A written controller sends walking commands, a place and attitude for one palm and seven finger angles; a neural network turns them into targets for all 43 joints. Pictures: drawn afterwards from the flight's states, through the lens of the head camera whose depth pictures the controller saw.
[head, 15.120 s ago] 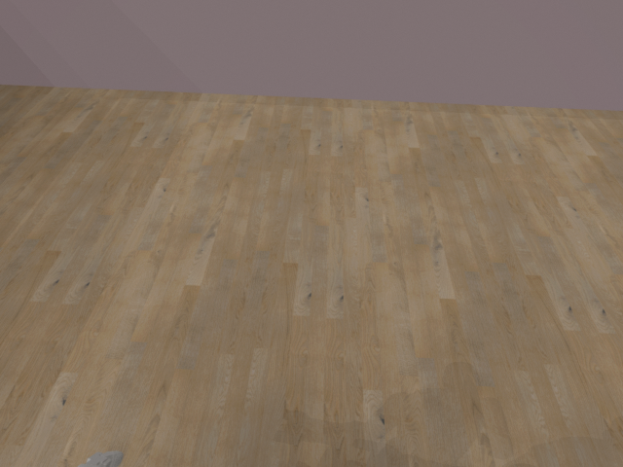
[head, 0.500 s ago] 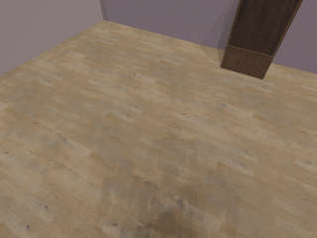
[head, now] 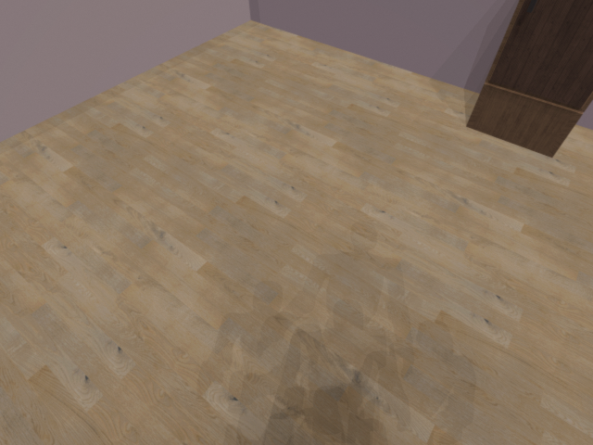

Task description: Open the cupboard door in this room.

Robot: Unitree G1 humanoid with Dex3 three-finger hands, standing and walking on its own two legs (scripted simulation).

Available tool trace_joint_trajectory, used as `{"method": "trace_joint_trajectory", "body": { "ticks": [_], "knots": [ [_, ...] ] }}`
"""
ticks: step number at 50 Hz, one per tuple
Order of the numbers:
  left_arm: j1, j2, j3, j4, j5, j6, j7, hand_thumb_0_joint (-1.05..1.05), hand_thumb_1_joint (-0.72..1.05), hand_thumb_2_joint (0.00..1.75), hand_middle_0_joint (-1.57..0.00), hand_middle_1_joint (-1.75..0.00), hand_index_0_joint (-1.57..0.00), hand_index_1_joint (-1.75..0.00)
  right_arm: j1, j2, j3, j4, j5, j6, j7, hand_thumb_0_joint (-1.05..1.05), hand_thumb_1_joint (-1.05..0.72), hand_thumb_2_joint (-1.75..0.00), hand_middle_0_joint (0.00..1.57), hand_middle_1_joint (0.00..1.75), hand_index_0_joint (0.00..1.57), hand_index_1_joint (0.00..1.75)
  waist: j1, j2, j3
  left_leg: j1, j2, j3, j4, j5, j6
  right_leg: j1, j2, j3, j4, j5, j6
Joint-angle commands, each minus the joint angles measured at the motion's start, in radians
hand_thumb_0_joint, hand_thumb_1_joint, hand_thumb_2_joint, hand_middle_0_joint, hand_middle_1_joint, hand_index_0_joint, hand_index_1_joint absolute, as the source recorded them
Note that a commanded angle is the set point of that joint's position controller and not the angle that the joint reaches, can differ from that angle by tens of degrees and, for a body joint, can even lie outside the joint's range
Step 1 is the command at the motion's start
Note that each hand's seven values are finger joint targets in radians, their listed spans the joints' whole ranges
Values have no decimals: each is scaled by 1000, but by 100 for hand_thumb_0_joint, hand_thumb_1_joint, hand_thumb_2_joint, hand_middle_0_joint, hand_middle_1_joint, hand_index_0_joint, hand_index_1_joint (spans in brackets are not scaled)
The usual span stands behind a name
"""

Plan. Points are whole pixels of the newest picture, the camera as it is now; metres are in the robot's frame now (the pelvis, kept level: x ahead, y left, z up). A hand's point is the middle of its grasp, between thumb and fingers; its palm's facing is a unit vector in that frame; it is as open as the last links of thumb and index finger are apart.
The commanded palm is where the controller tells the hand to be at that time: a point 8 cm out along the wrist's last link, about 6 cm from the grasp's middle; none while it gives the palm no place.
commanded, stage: stand and wait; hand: left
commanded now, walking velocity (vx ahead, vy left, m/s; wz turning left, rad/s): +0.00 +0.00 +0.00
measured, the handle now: out of the picture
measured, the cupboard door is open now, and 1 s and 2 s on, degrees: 0 0 0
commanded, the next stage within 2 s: turn or walk to find it in 0.30 s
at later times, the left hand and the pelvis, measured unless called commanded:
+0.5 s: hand out of the picture -0.04 +0.16 -0.18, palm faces +0.15 -0.97 -0.19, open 7.4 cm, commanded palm none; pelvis -0.01 -0.02 +0.00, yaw +5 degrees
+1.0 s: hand out of the picture -0.03 +0.18 -0.17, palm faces +0.09 -0.97 -0.21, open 7.4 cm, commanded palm none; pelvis -0.03 +0.00 +0.01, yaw +3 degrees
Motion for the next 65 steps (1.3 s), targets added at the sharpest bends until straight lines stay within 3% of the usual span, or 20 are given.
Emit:
{"method": "trace_joint_trajectory", "body": {
  "ticks": [1, 2, 3, 4, 5, 6, 8, 12, 15, 17, 18, 19, 20, 23, 26, 30, 37, 51, 61, 65],
  "knots": [
    [136, 126, 19, -3, 5, -30, 12, 0, 90, 90, -20, -30, -20, -30, 33, -132, -40, -34, 19, -6, -2, 0, -90, -90, 20, 30, 20, 30, 33, -4, -84, -77, 119, -114, 53, 220, 38, 252, -104, 83, -333, 294, -22],
    [133, 180, 27, -5, 10, -35, 16, 0, 90, 90, -20, -30, -20, -30, 26, -82, -28, -56, 23, -6, 4, 0, -90, -90, 20, 30, 20, 30, 26, -182, -67, -168, 28, -18, 114, -14, -9, 259, -257, 235, -356, 373, -90],
    [118, 204, 36, -22, 9, -36, 11, 0, 90, 90, -20, -30, -20, -30, -6, -92, -33, -68, 15, 11, 0, 0, -90, -90, 20, 30, 20, 30, 42, -287, -24, -164, 9, -2, 222, -267, -22, 140, -345, 309, -415, 337, -179],
    [107, 188, 38, -24, 11, -34, 12, 0, 90, 90, -20, -30, -20, -30, -26, -109, -40, -70, 9, 24, -1, 0, -90, -90, 20, 30, 20, 30, 46, -286, 13, -160, 30, -19, 330, -312, -17, 65, -350, 326, -436, 311, -218],
    [84, 159, 28, -20, 12, -33, 11, 0, 90, 90, -20, -30, -20, -30, -26, -102, -38, -50, 9, 25, -1, 0, -90, -90, 20, 30, 20, 30, 31, -209, 52, -152, 37, -22, 385, -292, -11, 36, -319, 290, -419, 350, -228],
    [65, 142, 21, -21, 12, -34, 9, 0, 90, 90, -20, -30, -20, -30, -4, -85, -35, -32, 12, 23, 1, 0, -90, -90, 20, 30, 20, 30, 13, -160, 52, -141, 42, -7, 403, -266, -11, 47, -280, 229, -387, 441, -224],
    [77, 134, 16, -14, 12, -39, 7, 0, 90, 90, -20, -30, -20, -30, 11, -69, -28, -12, 16, 24, 1, 0, -90, -90, 20, 30, 20, 30, 12, -153, 15, -120, 42, 21, 390, -239, -20, 94, -239, 159, -353, 565, -208],
    [128, 137, 17, 20, 13, -40, 10, 0, 90, 90, -20, -30, -20, -30, -7, -61, -17, 0, 20, 14, -1, 0, -90, -90, 20, 30, 20, 30, 32, -167, -14, -70, 51, 58, 221, -199, -30, 155, -220, 140, -331, 628, -202],
    [121, 128, 14, 45, 4, -39, 13, 0, 90, 90, -20, -30, -20, -30, 44, -62, -7, 36, 18, 0, -7, 0, -90, -90, 20, 30, 20, 30, 7, -143, -49, 78, 59, 66, -28, -14, -27, 131, -183, 121, -288, 544, -148],
    [134, 99, 11, 49, -3, -31, 10, 0, 90, 90, -20, -30, -20, -30, 45, -108, -11, 50, 14, -13, -8, 0, -90, -90, 20, 30, 20, 30, 14, -16, -71, 179, 144, -15, -59, 251, 7, 63, -113, 49, -235, 415, -72],
    [149, 87, 10, 48, 0, -27, 10, 0, 90, 90, -20, -30, -20, -30, 22, -129, -14, 45, 15, -11, -10, 0, -90, -90, 20, 30, 20, 30, 26, 6, -68, 160, 181, -28, -36, 265, 21, 55, -97, 32, -250, 338, -54],
    [143, 88, 11, 53, 1, -23, 9, 0, 90, 90, -20, -30, -20, -30, 1, -132, -17, 45, 16, -9, -12, 0, -90, -90, 20, 30, 20, 30, 27, 24, -47, 122, 183, -34, -23, 256, 23, 62, -90, 17, -252, 326, -44],
    [123, 90, 12, 57, -1, -19, 8, 0, 90, 90, -20, -30, -20, -30, -2, -124, -14, 46, 15, -8, -11, 0, -90, -90, 20, 30, 20, 30, 20, 91, -28, 82, 181, -48, -51, 250, 26, 86, -88, -10, -228, 311, -38],
    [149, 79, 2, 79, -1, -22, 9, 0, 90, 90, -20, -30, -20, -30, -4, -105, -6, 50, 16, -9, -14, 0, -90, -90, 20, 30, 20, 30, 32, 64, -27, 47, 161, -41, -69, 196, 24, 134, -88, 4, -261, 305, -42],
    [145, 82, -4, 95, 1, -25, 9, 0, 90, 90, -20, -30, -20, -30, 20, -85, -1, 60, 16, -7, -15, 0, -90, -90, 20, 30, 20, 30, 17, 6, 2, 53, 135, -13, -69, 126, 7, 112, -107, 26, -306, 280, -53],
    [145, 74, -10, 101, 1, -25, 8, 0, 90, 90, -20, -30, -20, -30, 39, -82, 5, 67, 15, -10, -14, 0, -90, -90, 20, 30, 20, 30, 17, 9, 44, 35, 132, -18, -109, 67, 9, 96, -96, 31, -344, 192, -49],
    [146, 80, -11, 104, 0, -29, 7, 0, 90, 90, -20, -30, -20, -30, 73, -89, 11, 73, 14, -20, -13, 0, -90, -90, 20, 30, 20, 30, 19, -2, 56, 20, 124, -16, -148, 29, 11, 111, -93, 39, -371, 162, -51],
    [113, 135, 5, 82, 1, -41, 5, 0, 90, 90, -20, -30, -20, -30, 84, -144, -3, 80, 16, -38, -12, 0, -90, -90, 20, 30, 20, 30, 24, 5, 34, 22, 134, -23, -176, 34, 22, 153, -92, 37, -366, 214, -62],
    [52, 208, 14, 68, 4, -44, -3, 0, 90, 90, -20, -30, -20, -30, 20, -222, -13, 62, 15, -39, -8, 0, -90, -90, 20, 30, 20, 30, 21, -2, 36, 47, 140, -26, -188, 4, 25, 134, -94, 61, -389, 192, -67],
    [74, 130, 5, 64, 2, -12, -2, 0, 90, 90, -20, -30, -20, -30, 59, -138, 0, 61, 11, -19, -15, 0, -90, -90, 20, 30, 20, 30, 9, 21, 20, 77, 162, 19, -132, 44, 12, 73, -81, 78, -329, 271, -59]
  ]
}}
